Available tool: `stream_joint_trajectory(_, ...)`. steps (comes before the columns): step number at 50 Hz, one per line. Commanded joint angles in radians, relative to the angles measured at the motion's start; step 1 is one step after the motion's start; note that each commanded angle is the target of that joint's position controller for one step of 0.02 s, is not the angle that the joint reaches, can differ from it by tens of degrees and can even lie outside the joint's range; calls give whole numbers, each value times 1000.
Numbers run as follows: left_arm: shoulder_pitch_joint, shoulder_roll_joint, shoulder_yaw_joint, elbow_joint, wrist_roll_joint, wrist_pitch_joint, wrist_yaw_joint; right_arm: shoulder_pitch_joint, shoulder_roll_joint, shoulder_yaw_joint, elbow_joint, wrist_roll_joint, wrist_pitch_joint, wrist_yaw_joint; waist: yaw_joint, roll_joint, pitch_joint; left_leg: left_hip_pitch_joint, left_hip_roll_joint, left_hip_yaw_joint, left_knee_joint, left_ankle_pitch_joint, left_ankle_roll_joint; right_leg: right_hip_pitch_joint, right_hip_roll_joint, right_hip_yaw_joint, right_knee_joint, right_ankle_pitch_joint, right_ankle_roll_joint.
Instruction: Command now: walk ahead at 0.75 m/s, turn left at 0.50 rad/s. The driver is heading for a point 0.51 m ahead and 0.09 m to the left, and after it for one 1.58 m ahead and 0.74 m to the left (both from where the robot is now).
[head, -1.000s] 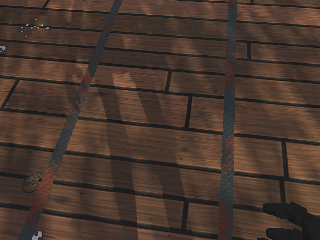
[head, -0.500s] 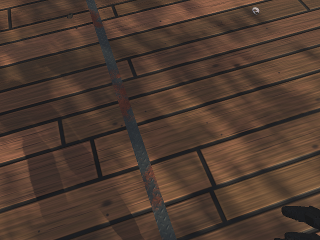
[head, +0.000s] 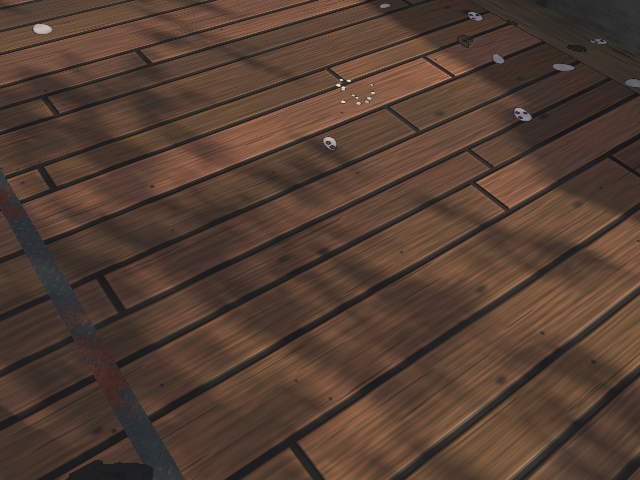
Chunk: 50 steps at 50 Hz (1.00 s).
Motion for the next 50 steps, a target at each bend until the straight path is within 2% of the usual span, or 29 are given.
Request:
stream_joint_trajectory(1, -146, 70, 21, -94, 6, -15, -21, 4, -168, -43, -45, 12, -9, -15, 9, 195, 117, 60, 174, -355, -283, -159, 132, -177, -23, -19, -63, 79, 35)
stream_joint_trajectory(7, -315, 48, 3, -118, -21, -35, -23, 99, -168, -61, -6, 4, 8, -28, -50, 215, 111, 94, 157, -383, -215, -21, 160, -79, 43, -49, -355, 34, 55)
stream_joint_trajectory(9, -252, 56, 7, -100, -35, -47, -9, 51, -168, -63, -12, 5, 6, -30, 3, 220, 80, -7, 159, -378, -164, 149, 139, 152, 57, -48, -446, 51, 41)
stream_joint_trajectory(10, -135, 78, 18, -62, -37, -52, 6, -6, -179, -66, -26, 12, -3, -29, 78, 194, 28, -111, 133, -340, -72, 318, 108, 390, 59, -42, -505, 99, 20)
stream_joint_trajectory(11, 32, 150, 45, -14, -26, -58, 30, -42, -193, -72, -38, 22, -18, -25, 166, 130, -64, -238, 76, -270, 123, 422, 73, 664, -1, 4, -501, 95, -11)
stream_joint_trajectory(12, 248, 256, 82, 11, -7, -54, 58, -79, -158, -62, -76, 39, -38, -21, 281, -5, -218, -392, 22, -164, 421, 260, 45, 925, -231, 201, -524, -191, -65)
stream_joint_trajectory(13, 302, 325, 93, 29, 13, -42, 67, -44, -54, -29, -126, 64, -41, -26, 260, -251, -335, -600, -69, -35, 675, -256, 33, 1033, -485, 653, -677, -570, -131)
stream_joint_trajectory(14, 212, 248, 84, 37, 16, -32, 70, -79, -106, -30, -114, 43, -19, -37, 205, -153, -186, -678, 43, 19, 811, -142, 40, 856, -494, 694, -661, -559, -150)
stream_joint_trajectory(15, 174, 153, 59, 35, 10, -31, 64, -147, -120, -34, -113, 14, -9, -29, 200, -41, -74, -692, 82, 44, 830, -60, 44, 749, -438, 543, -652, -420, -140)
stream_joint_trajectory(16, 180, 115, 47, 58, 6, -36, 57, -173, -102, -30, -112, 0, -3, -14, 187, -2, 0, -687, 115, 58, 821, -24, 40, 671, -390, 402, -686, -257, -138)
stream_joint_trajectory(18, 204, 80, 34, 106, -5, -50, 52, -222, -73, -23, -129, -20, 21, 13, 162, -51, 98, -718, 152, 79, 817, -1, 31, 589, -316, 220, -733, -71, -109)
stream_joint_trajectory(23, 201, 63, 27, 178, -27, -89, 30, -400, -51, 7, -264, -15, 46, 49, 87, -82, 162, -784, 178, 110, 775, 111, 31, 505, -302, -52, -794, 386, -80)
stream_joint_trajectory(26, 171, 90, 30, 207, -29, -94, 35, -504, -61, 31, -309, -14, 43, 73, 76, -16, 217, -565, 139, 252, 496, 250, 54, 362, -228, -258, -862, 553, -45)
stream_joint_trajectory(28, 235, 150, 41, 230, -32, -96, 40, -506, -68, 36, -307, -12, 41, 74, 71, -8, 170, -359, 43, 356, 406, 268, 94, 384, -232, -302, -771, 1070, -32)
stream_joint_trajectory(30, 223, 238, 62, 221, -25, -74, 51, -317, -130, 16, -258, -6, 39, 57, -48, -62, 33, -144, -29, 358, 392, 178, 130, 450, -268, -298, -472, 1417, -24)
stream_joint_trajectory(31, 177, 267, 70, 202, -22, -59, 54, -105, -177, -7, -199, -8, 38, 42, -152, -79, -78, 90, -51, 311, 378, 141, 161, 396, -290, -274, -214, 1445, -32)
stream_joint_trajectory(32, 159, 250, 65, 194, -17, -52, 48, 79, -229, -37, -129, -13, 37, 19, -218, -20, -154, 386, -36, 208, 275, 139, 195, 216, -250, -268, 111, 1118, -29)
stream_joint_trajectory(33, 170, 130, 37, 181, -6, -55, 26, 7, -301, -67, -125, 6, 51, -10, -115, 236, -109, 493, 108, -16, 213, 53, 211, -57, -47, -265, 545, -66, -7)
stream_joint_trajectory(34, 290, 119, 18, 75, -42, -68, 30, -83, -400, -76, -200, -26, 55, -16, 5, 324, -338, 704, 378, -580, 23, 8, 398, -317, -20, -62, 800, -188, 5)
stream_joint_trajectory(35, 161, 192, 25, 76, -26, -83, 29, -49, -330, -71, -205, -15, 62, -33, -65, 87, -307, 618, 343, -611, -109, -132, 357, -353, -65, 15, 738, -34, -3)
stream_joint_trajectory(36, 162, 173, 16, 80, -37, -85, 28, -90, -290, -59, -175, -15, 51, -46, 3, 40, -110, 415, 337, -527, -162, -125, 318, -350, -112, -3, 646, 12, -7)
stream_joint_trajectory(37, 144, 155, 8, 88, -19, -78, 29, -128, -247, -46, -165, -14, 30, -49, 54, -39, -17, 228, 300, -444, -173, -53, 285, -281, -160, -5, 543, 20, -5)
stream_joint_trajectory(39, 199, 120, -5, 125, 10, -36, 19, -172, -179, -16, -155, -9, -7, -52, 139, -64, 75, -37, 210, -264, -179, 134, 255, -132, -203, 2, 428, -23, 0)
stream_joint_trajectory(41, 175, 92, -13, 111, 12, -6, 6, -151, -160, -7, -131, 3, -35, -43, 155, -13, 107, -127, 177, -194, -253, 89, 262, -133, -224, -19, 292, -41, 24)
stream_joint_trajectory(43, 13, 75, -22, 53, 0, -8, -1, -109, -155, -6, -107, 11, -53, -32, 115, 8, 192, -151, 132, -108, -322, 212, 242, -188, -227, -65, 106, 110, 25)
stream_joint_trajectory(45, -69, 53, -31, 36, -16, -17, -13, -94, -156, -9, -99, 22, -67, -23, 87, 6, 198, -126, 80, -3, -344, 356, 190, -134, -200, -104, -109, 322, 3)
stream_joint_trajectory(47, -121, 38, -35, 37, -38, -25, -26, -42, -162, -8, -73, 36, -86, -19, 51, 7, 180, -52, 107, 49, -411, 537, 144, -42, -157, -156, -262, 504, -44)
stream_joint_trajectory(49, -132, 55, -28, 51, -51, -28, -28, -18, -180, -9, -44, 26, -92, -25, 48, 23, 166, 114, 141, 111, -428, 731, 104, -32, -111, -176, -344, 546, -85)
stream_joint_trajectory(50, -95, 66, -22, 72, -55, -24, -27, -31, -202, -10, -46, 18, -90, -30, 67, 55, 106, 201, 145, 147, -380, 952, 78, 8, -56, -190, -342, 508, -96)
